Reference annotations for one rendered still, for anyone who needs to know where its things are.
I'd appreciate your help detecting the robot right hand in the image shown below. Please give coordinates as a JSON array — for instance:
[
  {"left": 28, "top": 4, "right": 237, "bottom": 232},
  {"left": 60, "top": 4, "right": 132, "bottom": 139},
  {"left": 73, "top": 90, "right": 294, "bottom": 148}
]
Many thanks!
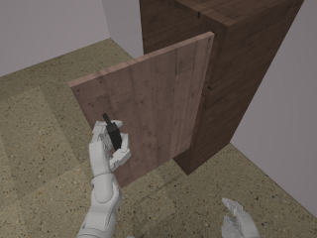
[{"left": 221, "top": 197, "right": 261, "bottom": 238}]

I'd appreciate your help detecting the robot left hand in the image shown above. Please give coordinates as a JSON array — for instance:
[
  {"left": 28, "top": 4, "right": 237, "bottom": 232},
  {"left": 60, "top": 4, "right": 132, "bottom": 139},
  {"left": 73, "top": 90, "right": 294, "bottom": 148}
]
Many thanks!
[{"left": 88, "top": 120, "right": 132, "bottom": 178}]

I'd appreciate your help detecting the cupboard door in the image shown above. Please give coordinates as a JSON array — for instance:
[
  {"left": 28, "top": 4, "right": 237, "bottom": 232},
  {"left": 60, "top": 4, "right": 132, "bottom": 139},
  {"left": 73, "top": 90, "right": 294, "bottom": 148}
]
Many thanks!
[{"left": 68, "top": 32, "right": 215, "bottom": 188}]

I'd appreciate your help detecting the handle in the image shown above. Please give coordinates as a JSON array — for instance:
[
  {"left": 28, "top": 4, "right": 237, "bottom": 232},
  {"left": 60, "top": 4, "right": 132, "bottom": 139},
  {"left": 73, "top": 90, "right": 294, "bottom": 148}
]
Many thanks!
[{"left": 102, "top": 113, "right": 123, "bottom": 152}]

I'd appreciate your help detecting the robot left forearm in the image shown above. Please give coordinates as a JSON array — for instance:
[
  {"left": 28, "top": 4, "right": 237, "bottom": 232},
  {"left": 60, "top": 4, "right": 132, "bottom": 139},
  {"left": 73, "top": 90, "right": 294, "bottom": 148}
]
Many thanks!
[{"left": 76, "top": 173, "right": 123, "bottom": 238}]

